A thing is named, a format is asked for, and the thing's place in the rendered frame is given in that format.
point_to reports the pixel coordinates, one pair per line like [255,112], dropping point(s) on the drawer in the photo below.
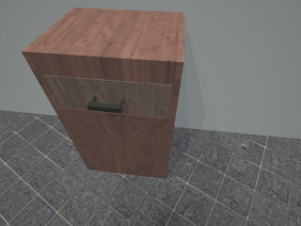
[140,98]

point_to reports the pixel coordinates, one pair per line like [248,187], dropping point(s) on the handle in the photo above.
[105,107]

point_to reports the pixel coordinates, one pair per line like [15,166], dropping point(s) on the cabinet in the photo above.
[115,44]

